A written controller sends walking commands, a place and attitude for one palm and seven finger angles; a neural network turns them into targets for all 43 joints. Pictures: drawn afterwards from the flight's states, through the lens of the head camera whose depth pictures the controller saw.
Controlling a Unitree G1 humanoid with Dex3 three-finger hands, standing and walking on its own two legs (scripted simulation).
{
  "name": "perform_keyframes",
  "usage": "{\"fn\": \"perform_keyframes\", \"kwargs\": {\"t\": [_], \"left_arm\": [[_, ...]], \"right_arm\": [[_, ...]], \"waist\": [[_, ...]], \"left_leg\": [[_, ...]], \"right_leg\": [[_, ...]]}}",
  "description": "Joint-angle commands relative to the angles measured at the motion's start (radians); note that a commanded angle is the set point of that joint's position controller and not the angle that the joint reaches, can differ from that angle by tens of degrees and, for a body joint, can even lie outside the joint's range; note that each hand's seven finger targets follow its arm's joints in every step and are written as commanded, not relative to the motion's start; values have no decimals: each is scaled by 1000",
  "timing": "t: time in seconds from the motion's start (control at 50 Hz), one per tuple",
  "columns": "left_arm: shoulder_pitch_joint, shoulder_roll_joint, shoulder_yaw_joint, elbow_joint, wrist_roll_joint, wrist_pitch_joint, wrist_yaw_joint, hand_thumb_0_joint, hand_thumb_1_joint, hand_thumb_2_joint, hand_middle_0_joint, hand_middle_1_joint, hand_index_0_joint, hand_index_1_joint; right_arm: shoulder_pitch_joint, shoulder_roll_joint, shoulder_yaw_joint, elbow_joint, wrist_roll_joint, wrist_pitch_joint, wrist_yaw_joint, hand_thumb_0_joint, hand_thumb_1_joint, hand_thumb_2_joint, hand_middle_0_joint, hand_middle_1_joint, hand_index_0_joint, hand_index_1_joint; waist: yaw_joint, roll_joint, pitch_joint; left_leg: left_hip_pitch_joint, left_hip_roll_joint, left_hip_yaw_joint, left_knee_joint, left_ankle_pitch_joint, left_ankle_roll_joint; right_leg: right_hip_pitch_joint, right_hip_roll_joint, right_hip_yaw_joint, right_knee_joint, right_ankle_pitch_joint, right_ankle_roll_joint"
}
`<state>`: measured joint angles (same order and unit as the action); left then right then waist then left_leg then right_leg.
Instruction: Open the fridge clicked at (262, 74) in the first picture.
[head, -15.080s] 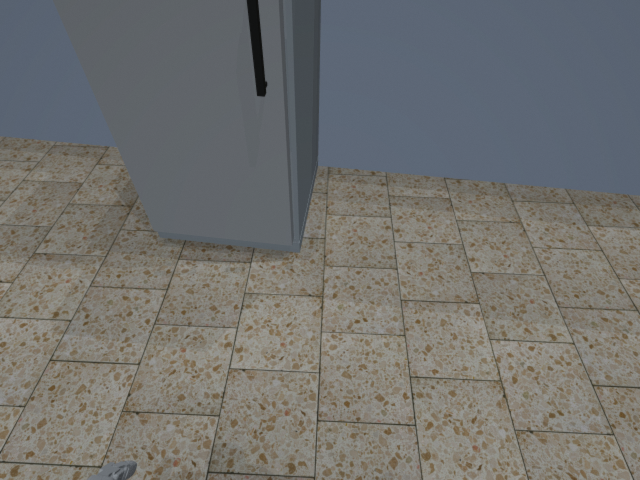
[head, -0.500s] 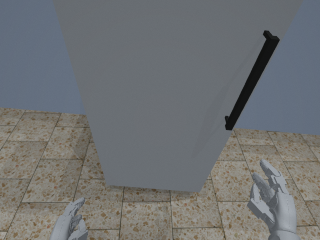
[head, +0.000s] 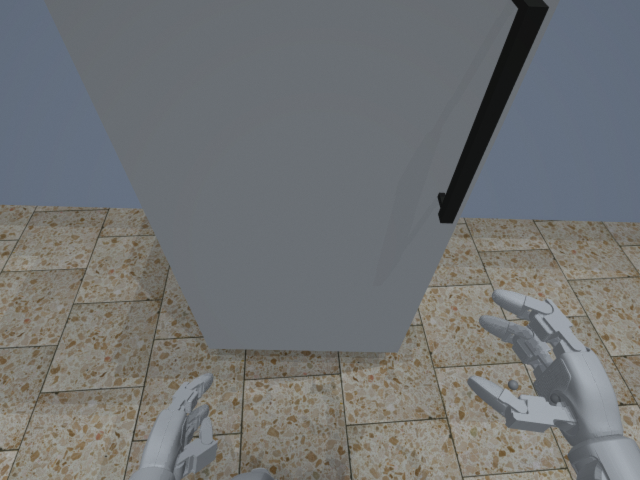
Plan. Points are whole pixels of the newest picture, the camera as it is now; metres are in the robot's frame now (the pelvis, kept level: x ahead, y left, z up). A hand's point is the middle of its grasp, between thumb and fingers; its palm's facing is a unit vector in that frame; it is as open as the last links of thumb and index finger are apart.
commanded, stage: raise the hand to about handle height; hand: right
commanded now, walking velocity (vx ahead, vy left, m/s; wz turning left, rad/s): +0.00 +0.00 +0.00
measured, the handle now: (475, 128) +0.53 -0.17 +0.17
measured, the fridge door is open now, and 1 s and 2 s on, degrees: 0 0 0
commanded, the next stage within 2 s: move the hooked fingers beside the handle in 1.36 s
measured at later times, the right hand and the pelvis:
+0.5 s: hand (628, 320) +0.26 -0.27 +0.16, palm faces +0.06 +0.99 -0.09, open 13.4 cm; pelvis +0.02 -0.01 +0.03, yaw +0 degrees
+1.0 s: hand out of the picture +0.30 -0.29 +0.20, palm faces +0.03 +1.00 -0.07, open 14.0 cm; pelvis +0.01 +0.00 +0.04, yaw +0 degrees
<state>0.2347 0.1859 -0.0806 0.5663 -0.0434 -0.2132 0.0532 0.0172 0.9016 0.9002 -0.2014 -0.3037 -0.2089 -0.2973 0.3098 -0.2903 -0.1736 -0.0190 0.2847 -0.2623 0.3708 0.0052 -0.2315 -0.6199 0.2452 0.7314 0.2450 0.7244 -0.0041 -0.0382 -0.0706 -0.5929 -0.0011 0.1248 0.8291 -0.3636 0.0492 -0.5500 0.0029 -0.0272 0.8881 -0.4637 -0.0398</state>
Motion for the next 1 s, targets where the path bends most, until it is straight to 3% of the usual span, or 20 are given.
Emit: {"fn": "perform_keyframes", "kwargs": {"t": [0.0, 0.04, 0.12, 0.16, 0.2, 0.26, 0.3, 0.36, 0.4, 0.46, 0.5, 0.52, 0.56, 0.58, 0.66, 0.7, 0.82, 0.86, 0.92, 0.98], "left_arm": [[-139, 159, 84, -204, -7, -65, 31, 0, 900, 900, -200, -300, -200, -300], [-101, 151, 86, -190, -4, -79, 21, 0, 900, 900, -200, -300, -200, -300], [-49, 171, 88, -153, 4, -121, 6, 0, 900, 900, -200, -300, -200, -300], [-32, 190, 90, -132, -2, -133, 10, 0, 900, 900, -200, -300, -200, -300], [-35, 209, 92, -123, -9, -139, 25, 0, 900, 900, -200, -300, -200, -300], [-49, 221, 92, -123, -17, -142, 48, 0, 900, 900, -200, -300, -200, -300], [-66, 217, 83, -124, -14, -141, 57, 0, 900, 900, -200, -300, -200, -300], [-76, 198, 73, -127, -12, -145, 57, 0, 900, 900, -200, -300, -200, -300], [-75, 197, 65, -122, -11, -142, 50, 0, 900, 900, -200, -300, -200, -300], [-80, 203, 61, -110, -18, -133, 50, 0, 900, 900, -200, -300, -200, -300], [-76, 209, 62, -115, -23, -125, 50, 0, 900, 900, -200, -300, -200, -300], [-77, 211, 62, -113, -25, -119, 51, 0, 900, 900, -200, -300, -200, -300], [-85, 213, 59, -123, -28, -107, 53, 0, 900, 900, -200, -300, -200, -300], [-93, 213, 58, -127, -27, -103, 54, 0, 900, 900, -200, -300, -200, -300], [-113, 198, 47, -137, -21, -95, 58, 0, 900, 900, -200, -300, -200, -300], [-119, 195, 38, -129, -19, -92, 58, 0, 900, 900, -200, -300, -200, -300], [-121, 206, 37, -101, -35, -79, 63, 0, 900, 900, -200, -300, -200, -300], [-114, 214, 41, -107, -36, -74, 63, 0, 900, 900, -200, -300, -200, -300], [-122, 225, 48, -125, -40, -64, 49, 0, 900, 900, -200, -300, -200, -300], [-142, 216, 51, -151, -38, -66, 42, 0, 900, 900, -200, -300, -200, -300]], "right_arm": [[52, -175, -257, -228, 110, 59, -58, 0, -13, -520, 263, 870, 263, 870], [44, -171, -276, -299, 108, 24, -100, 0, 33, -500, 267, 900, 267, 900], [-39, -131, -177, -354, 54, -43, -111, 0, 127, -460, 273, 960, 273, 960], [-65, -120, -139, -277, 40, -37, -80, 0, 173, -440, 277, 990, 277, 990], [-122, -135, -132, -233, 47, -12, -38, 0, 220, -420, 280, 1020, 280, 1020], [-194, -237, -215, -210, 58, 41, 4, 0, 290, -390, 285, 1065, 285, 1065], [-264, -301, -276, -240, 71, 64, 7, 0, 337, -370, 288, 1095, 288, 1095], [-298, -316, -324, -275, 93, 68, -10, 0, 407, -340, 293, 1140, 293, 1140], [-308, -312, -328, -244, 102, 86, -8, 0, 453, -320, 297, 1170, 297, 1170], [-357, -276, -288, -156, 99, 141, 17, 0, 500, -300, 300, 1200, 300, 1200], [-375, -275, -274, -105, 90, 195, 44, 0, 500, -300, 300, 1200, 300, 1200], [-393, -293, -280, -85, 83, 222, 56, 0, 500, -300, 300, 1200, 300, 1200], [-440, -324, -300, -76, 79, 261, 70, 0, 500, -300, 300, 1200, 300, 1200], [-472, -342, -310, -95, 75, 272, 73, 0, 500, -300, 300, 1200, 300, 1200], [-597, -431, -384, -158, 87, 257, 72, 0, 500, -300, 300, 1200, 300, 1200], [-630, -463, -411, -147, 95, 241, 69, 0, 500, -300, 300, 1200, 300, 1200], [-709, -451, -374, 31, 82, 292, 109, 0, 500, -300, 300, 1200, 300, 1200], [-684, -436, -356, 111, 77, 332, 128, 0, 500, -300, 300, 1200, 300, 1200], [-629, -422, -346, 120, 85, 362, 157, 0, 500, -300, 300, 1200, 300, 1200], [-664, -466, -386, -5, 90, 333, 144, 0, 500, -300, 300, 1200, 300, 1200]], "waist": [[-78, 74, -189], [-73, 20, -197], [-24, -56, -172], [8, -28, -118], [20, 4, -86], [-4, 5, -133], [-26, -36, -145], [-46, -77, -173], [-54, -105, -146], [-35, -71, -61], [-38, -47, -45], [-36, -55, -52], [-34, -6, -56], [-37, -22, -80], [-45, -47, -159], [-50, -51, -153], [-29, -78, -66], [-29, -37, -47], [-36, 26, -82], [-49, -11, -161]], "left_leg": [[323, 17, -82, -158, 160, -23], [311, 7, -62, -150, 225, -20], [253, -3, -56, -149, 270, -17], [209, -2, -52, -171, 217, -24], [214, -1, -63, -201, 178, -23], [275, 9, -71, -233, 158, -25], [321, 8, -70, -238, 193, -17], [368, 4, -53, -246, 277, -13], [385, -2, -54, -258, 329, -7], [356, -4, -44, -281, 321, -14], [370, -4, -51, -300, 337, -13], [372, -1, -57, -306, 346, -14], [377, 0, -55, -319, 317, -17], [384, 1, -58, -322, 309, -17], [438, -1, -69, -343, 320, -14], [463, -3, -78, -360, 312, -11], [432, 13, -91, -397, 277, -9], [422, 18, -94, -395, 258, -9], [443, 34, -125, -380, 272, -15], [468, 29, -121, -370, 265, -15]], "right_leg": [[13, -2, 80, -218, 294, 25], [61, -10, 73, -237, 356, 34], [141, -19, 70, -240, 432, 46], [136, -22, 78, -245, 364, 41], [135, -20, 84, -255, 304, 28], [165, -16, 88, -286, 283, 20], [200, -16, 93, -305, 324, 23], [269, -19, 100, -334, 431, 42], [288, -18, 95, -341, 489, 49], [290, -25, 99, -371, 465, 53], [297, -23, 93, -380, 472, 45], [303, -22, 89, -384, 469, 42], [297, -20, 93, -396, 428, 34], [310, -18, 93, -400, 423, 31], [367, -12, 95, -411, 440, 30], [365, -10, 90, -418, 427, 28], [347, -12, 81, -446, 365, 19], [325, -13, 88, -447, 348, 17], [296, -15, 77, -417, 353, 14], [327, -10, 77, -411, 367, 12]]}}
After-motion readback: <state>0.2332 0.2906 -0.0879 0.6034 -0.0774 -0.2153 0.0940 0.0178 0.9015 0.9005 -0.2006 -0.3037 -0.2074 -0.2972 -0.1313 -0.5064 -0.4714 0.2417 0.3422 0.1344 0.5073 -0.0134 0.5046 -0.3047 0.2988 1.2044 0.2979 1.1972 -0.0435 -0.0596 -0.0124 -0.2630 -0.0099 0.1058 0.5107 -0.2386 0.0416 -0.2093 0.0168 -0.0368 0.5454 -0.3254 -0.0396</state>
